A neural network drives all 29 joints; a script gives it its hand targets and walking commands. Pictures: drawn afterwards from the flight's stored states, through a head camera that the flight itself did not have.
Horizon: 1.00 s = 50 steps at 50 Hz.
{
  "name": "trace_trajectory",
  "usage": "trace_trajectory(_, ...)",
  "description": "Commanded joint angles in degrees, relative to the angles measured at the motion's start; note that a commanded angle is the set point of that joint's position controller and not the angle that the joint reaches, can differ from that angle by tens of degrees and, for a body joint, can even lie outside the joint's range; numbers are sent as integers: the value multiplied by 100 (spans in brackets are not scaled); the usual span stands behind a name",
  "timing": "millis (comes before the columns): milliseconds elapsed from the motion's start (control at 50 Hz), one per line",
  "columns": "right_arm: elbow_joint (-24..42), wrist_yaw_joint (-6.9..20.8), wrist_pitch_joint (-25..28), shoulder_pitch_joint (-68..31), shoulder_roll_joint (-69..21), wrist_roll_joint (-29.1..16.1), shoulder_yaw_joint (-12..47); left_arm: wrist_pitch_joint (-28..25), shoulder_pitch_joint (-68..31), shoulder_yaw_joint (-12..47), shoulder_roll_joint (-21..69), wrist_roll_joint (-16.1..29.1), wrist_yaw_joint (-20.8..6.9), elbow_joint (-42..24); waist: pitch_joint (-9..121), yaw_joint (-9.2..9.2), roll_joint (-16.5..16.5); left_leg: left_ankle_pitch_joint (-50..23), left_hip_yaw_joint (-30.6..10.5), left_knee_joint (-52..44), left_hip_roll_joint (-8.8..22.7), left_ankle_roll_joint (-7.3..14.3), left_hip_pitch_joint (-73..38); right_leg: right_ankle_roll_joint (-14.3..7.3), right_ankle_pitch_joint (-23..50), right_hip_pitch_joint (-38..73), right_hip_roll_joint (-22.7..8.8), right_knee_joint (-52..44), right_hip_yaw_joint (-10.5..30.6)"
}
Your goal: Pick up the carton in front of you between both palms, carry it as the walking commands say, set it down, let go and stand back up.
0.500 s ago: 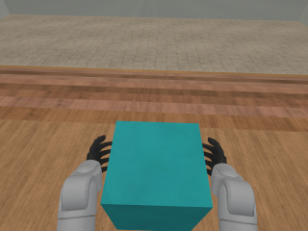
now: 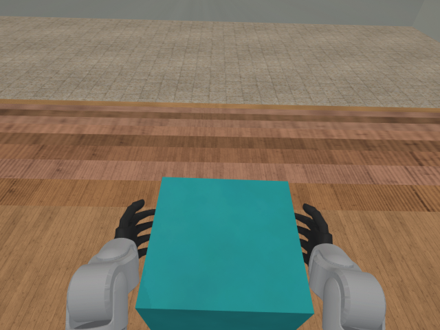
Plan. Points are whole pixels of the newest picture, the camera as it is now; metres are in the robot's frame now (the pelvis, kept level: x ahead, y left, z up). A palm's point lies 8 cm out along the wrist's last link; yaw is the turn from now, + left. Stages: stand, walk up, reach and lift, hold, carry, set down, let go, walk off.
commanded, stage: carry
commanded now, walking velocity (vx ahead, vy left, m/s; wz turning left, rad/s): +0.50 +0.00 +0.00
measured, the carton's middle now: (221, 267) +0.25 -0.01 +0.03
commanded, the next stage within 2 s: none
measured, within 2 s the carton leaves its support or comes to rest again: neither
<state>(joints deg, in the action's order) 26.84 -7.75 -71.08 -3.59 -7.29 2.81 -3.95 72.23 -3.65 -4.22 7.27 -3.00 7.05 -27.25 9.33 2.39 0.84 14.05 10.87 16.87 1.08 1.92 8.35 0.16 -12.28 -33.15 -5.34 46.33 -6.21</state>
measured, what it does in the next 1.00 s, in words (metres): walks ahead: right foot, then left foot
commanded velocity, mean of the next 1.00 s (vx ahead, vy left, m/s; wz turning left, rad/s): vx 0.50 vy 0.00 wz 0.00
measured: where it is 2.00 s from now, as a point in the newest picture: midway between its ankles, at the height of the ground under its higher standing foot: (217, 179)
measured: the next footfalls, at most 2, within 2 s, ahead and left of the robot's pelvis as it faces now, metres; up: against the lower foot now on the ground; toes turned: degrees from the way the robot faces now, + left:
right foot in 0.16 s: +0.29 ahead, -0.12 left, +0.00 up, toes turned -10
left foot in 0.72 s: +0.67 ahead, +0.03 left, +0.00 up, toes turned +11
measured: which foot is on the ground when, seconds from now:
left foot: down 0.00-0.18, up 0.20-0.70, down 0.72-1.00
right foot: up 0.00-0.14, down 0.16-0.74, up 0.76-1.00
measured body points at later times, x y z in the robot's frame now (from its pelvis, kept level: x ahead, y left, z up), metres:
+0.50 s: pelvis +0.32 -0.07 +0.00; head +0.32 -0.09 +0.45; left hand +0.55 +0.10 +0.08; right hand +0.58 -0.21 +0.07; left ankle +0.41 +0.09 -0.67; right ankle +0.25 -0.11 -0.75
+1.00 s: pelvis +0.64 -0.03 -0.01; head +0.66 -0.02 +0.44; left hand +0.97 +0.12 +0.09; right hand +0.98 -0.18 +0.10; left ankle +0.64 +0.02 -0.75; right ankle +0.69 -0.18 -0.66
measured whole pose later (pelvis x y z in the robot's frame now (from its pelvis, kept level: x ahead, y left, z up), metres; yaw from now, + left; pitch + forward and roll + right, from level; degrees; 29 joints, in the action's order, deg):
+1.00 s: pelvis +0.64 -0.03 -0.01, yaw +1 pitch +4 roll -1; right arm 9.7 -7.7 -65.3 -24.2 -5.8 2.6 -11.2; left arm 67.1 -23.6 -11.1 6.0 -4.2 7.2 -11.5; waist 1.8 1.6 -0.6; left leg 15.2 11.0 27.1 -0.8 6.1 16.2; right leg -2.1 -12.9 -40.0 -5.7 63.9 -1.4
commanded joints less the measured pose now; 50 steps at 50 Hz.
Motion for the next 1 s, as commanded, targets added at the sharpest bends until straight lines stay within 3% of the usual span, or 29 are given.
trace_trajectory(0, 348, 1078, 9, -2214, -4767, -1930, 3906, -119, -1927, 3667, 4776, 1590, -902, -47, 239, -173, 746, -1547, -721, -768, 1217, 480, -686, 7, 422, -126, 113, -1094, -345)
trace_trajectory(60, 186, 1164, 37, -2196, -4910, -1834, 3906, -197, -2288, 3791, 4721, 1591, -1003, -469, -33, -128, 815, -1651, -768, -632, 1386, 436, -700, -52, 832, 196, 211, -1544, -481)
trace_trajectory(100, 446, 1179, 114, -2244, -4876, -1811, 3965, -236, -2235, 3915, 4859, 1758, -1047, -437, 74, -151, 790, -2216, -345, -1, 1203, 322, -709, -131, 724, 862, 409, -1773, -798)
trace_trajectory(140, 527, 1127, 139, -2498, -4967, -1891, 4046, -270, -2248, 3961, 4913, 1803, -1072, -505, 864, -340, 548, -2508, 137, 1605, 898, -16, 192, -168, 169, 3177, 560, -1733, -884)
trace_trajectory(160, 466, 1129, 123, -2122, -4634, -1728, 4048, -267, -2083, 3905, 4728, 1793, -1064, -334, 999, -448, -337, -1483, 280, 3145, 515, -235, 1239, -455, -1167, 3910, -403, -2462, 743)
trace_trajectory(180, 715, 1133, 114, -2271, -4770, -1786, 4119, -304, -1976, 3885, 4793, 1818, -1108, -238, 1488, -404, -1726, 693, 38, 4750, -140, -462, 2543, -1267, -1963, 4838, -1914, -3434, 3414)
trace_trajectory(200, 490, 1158, 114, -2203, -4791, -1725, 4046, -335, -2092, 3844, 4806, 1835, -1146, -343, 1246, -377, -1482, 1240, -850, 5398, 96, -294, 2936, -1236, -1215, 4460, -2045, -3612, 3571)
trace_trajectory(220, 475, 1171, 180, -2103, -5042, -1755, 4146, -377, -2120, 3851, 5072, 1933, -1140, -315, 1405, -415, -1510, 1120, -942, 5688, 254, -124, 3100, -1243, -206, 4435, -1880, -3443, 3108)
trace_trajectory(260, 298, 1189, 288, -1990, -5306, -1682, 4107, -471, -2131, 3979, 5325, 1946, -1209, -194, 1149, -358, -264, 455, -1055, 5258, 618, -11, 3052, -1030, 413, 3885, -1644, -3449, 2266)
trace_trajectory(280, 153, 1186, 367, -1905, -5607, -1711, 4153, -554, -2193, 4130, 5363, 1942, -1223, -483, 1173, -363, -210, 316, -1031, 4684, 625, -52, 2922, -854, 604, 3886, -1437, -3482, 1717)
trace_trajectory(340, 107, 1161, 563, -1543, -5628, -1556, 4153, -652, -2031, 4198, 5345, 1979, -1293, -549, 981, -306, -538, -182, -798, 4204, 603, -176, 2793, -595, 554, 3558, -1154, -3642, 878)
trace_trajectory(380, 218, 1071, 637, -1516, -5563, -1419, 4271, -703, -1913, 4173, 5206, 2023, -1362, -518, 737, -323, -1003, -515, -482, 3946, 485, -228, 3346, -542, 1442, 4004, -1027, -3673, 593)
trace_trajectory(520, 911, 983, 433, -1981, -4852, -1807, 4281, -533, -1851, 4047, 4528, 1942, -1199, -933, 137, -333, -485, -1182, 20, 2672, 264, -199, 3508, -660, 3063, 4121, -628, -3463, -79)
trace_trajectory(560, 960, 930, 308, -2082, -4508, -1792, 4307, -456, -1906, 3886, 4292, 1956, -1097, -770, 29, -362, -958, -1263, 20, 2099, 285, -46, 3236, -708, 3195, 4188, -617, -3511, -208)
trace_trajectory(580, 943, 926, 262, -2214, -4352, -1830, 4207, -405, -2035, 3880, 4097, 1927, -1045, -819, -173, -514, -871, -1243, 227, 1811, 70, 50, 3127, -761, 3409, 4184, -631, -3625, -145)
trace_trajectory(600, 993, 892, 188, -2442, -4154, -1734, 4131, -345, -2156, 3798, 4009, 1891, -1030, -708, -452, -410, -921, -1344, 34, 1794, 195, 103, 2916, -725, 3578, 3943, -749, -3590, -93)
trace_trajectory(640, 549, 798, 74, -2398, -3890, -1740, 3813, -243, -2522, 3693, 3696, 1893, -879, -752, -150, -335, -908, -1114, 553, 1594, -219, 202, 2205, -657, 4817, 4217, -648, -2913, -425)
trace_trajectory(660, 467, 778, 60, -2472, -3786, -1709, 3738, -193, -2542, 3605, 3466, 1760, -838, -594, 113, -122, -1273, -1210, 341, 1411, -342, 254, 1380, -479, 5062, 4070, -540, -2244, -503)
trace_trajectory(680, 358, 755, 58, -2627, -3777, -1801, 3649, -159, -2731, 3669, 3591, 1939, -805, -490, 608, 81, -858, -1032, 703, 1160, -603, 224, 164, -418, 5080, 3671, -434, -1020, -784)
trace_trajectory(700, 322, 773, 36, -2808, -3783, -1728, 3581, -162, -3087, 3644, 3521, 1817, -770, -563, 936, 174, -479, -810, 221, 1092, -231, 162, -858, -315, 3774, 2800, -208, 194, -685)
trace_trajectory(720, 77, 790, -10, -3003, -3526, -1633, 3452, -73, -3312, 3505, 3456, 1744, -745, -415, 1337, 68, 768, 387, -2715, 882, 1587, 750, -1846, -151, 1342, 1292, 295, 1889, -423)
trace_trajectory(740, 90, 784, 4, -3415, -3712, -1818, 3621, -69, -3192, 3397, 3653, 1695, -758, -93, 1398, -24, 1515, 516, -4541, -247, 2186, 1179, -1749, -133, -1223, 387, 869, 3140, 301)
trace_trajectory(760, -28, 809, 25, -3386, -3981, -1856, 3640, -103, -3484, 3491, 3778, 1764, -742, -200, 1414, -22, 1151, 469, -4358, -295, 2147, 1390, -1724, -297, -1274, -111, 579, 3733, 780)
trace_trajectory(800, -484, 899, 104, -3679, -4334, -1933, 3610, -218, -3657, 3355, 3988, 1688, -776, 275, 1225, 22, -234, -385, -2994, 22, 1866, 1309, -974, -450, -1027, -331, 102, 3566, 888)
trace_trajectory(820, -374, 912, 258, -4419, -4331, -1926, 3702, -306, -4265, 3404, 4253, 1633, -733, 563, 1113, -52, 195, -182, -2631, 10, 1655, 1084, -595, -393, -706, -280, 61, 3141, 810)
trace_trajectory(880, -841, 881, 463, -5177, -4340, -1981, 3535, -534, -4931, 3379, 4274, 1461, -608, 960, 1091, -225, 265, -176, -1564, 10, 1244, 744, -113, -249, -290, -128, 59, 2593, 531)
trace_trajectory(900, -1150, 813, 511, -5091, -4269, -1943, 3436, -562, -4950, 3277, 4238, 1445, -550, 1118, 969, -171, 536, 54, -1590, -139, 1277, 895, -14, -306, -203, -395, 66, 2495, 445)
trace_trajectory(940, -1277, 707, 575, -5194, -4187, -1865, 3241, -647, -5093, 3181, 4217, 1508, -450, 1386, 992, -84, 361, -472, -1491, -32, 1337, 1011, -538, -211, 48, -919, 18, 1936, 372)
trace_trajectory(980, -1808, 569, 595, -5074, -4078, -1576, 2926, -658, -5250, 3078, 4127, 1492, -369, 1648, 862, -12, 467, -1664, -1463, 210, 1286, 1016, -901, -192, 168, -1207, -31, 1309, 322)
